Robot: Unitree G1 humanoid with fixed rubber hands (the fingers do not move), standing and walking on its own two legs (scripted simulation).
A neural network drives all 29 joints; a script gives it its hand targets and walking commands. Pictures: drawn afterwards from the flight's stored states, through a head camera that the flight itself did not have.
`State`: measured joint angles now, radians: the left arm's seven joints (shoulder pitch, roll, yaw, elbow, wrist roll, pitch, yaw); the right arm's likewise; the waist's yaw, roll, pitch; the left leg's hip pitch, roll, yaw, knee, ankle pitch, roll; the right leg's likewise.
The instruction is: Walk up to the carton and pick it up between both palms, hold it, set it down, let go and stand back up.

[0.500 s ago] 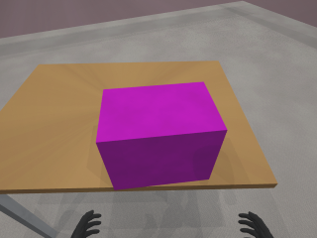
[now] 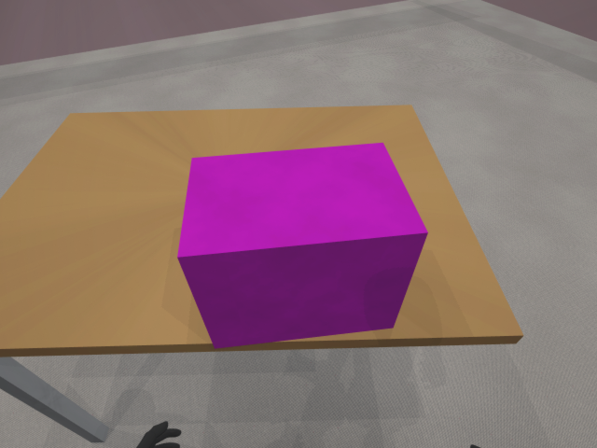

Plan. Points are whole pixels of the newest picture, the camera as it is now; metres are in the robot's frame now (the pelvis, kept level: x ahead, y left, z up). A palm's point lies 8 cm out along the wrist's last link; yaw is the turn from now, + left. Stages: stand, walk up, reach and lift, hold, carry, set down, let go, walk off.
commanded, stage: stand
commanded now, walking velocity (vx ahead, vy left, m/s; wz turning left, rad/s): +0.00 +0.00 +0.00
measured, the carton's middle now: (297, 247) +0.42 +0.03 +0.05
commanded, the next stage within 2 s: none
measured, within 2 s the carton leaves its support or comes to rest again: neither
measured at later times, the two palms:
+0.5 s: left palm out of the picture +0.04 +0.25 -0.13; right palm out of the picture +0.01 -0.23 -0.13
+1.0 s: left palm out of the picture -0.01 +0.24 -0.14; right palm out of the picture -0.03 -0.18 -0.14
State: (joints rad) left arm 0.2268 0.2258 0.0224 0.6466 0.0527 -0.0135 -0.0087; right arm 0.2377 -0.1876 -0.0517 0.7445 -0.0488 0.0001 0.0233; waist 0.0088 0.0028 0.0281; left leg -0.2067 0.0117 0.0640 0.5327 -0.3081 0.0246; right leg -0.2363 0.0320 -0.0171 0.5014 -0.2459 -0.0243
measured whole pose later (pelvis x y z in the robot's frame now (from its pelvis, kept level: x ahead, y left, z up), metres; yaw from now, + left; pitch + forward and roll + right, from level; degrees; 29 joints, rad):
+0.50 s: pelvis +0.00 +0.01 +0.00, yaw +0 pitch -1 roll +0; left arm 0.30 0.18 0.02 0.97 0.03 -0.02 0.02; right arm 0.36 -0.18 -0.05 0.94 -0.03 -0.01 -0.02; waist 0.00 0.01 -0.02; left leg -0.17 -0.01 0.08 0.48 -0.29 0.04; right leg -0.21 0.02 0.00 0.46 -0.23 -0.01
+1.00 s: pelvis +0.00 +0.03 +0.01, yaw -1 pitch -2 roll -1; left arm 0.30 0.12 0.01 1.15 0.02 0.00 0.03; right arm 0.37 -0.11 -0.01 1.11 -0.03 -0.02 -0.04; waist 0.01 0.01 0.00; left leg -0.14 -0.03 0.10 0.42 -0.26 0.07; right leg -0.18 0.00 0.02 0.41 -0.20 0.02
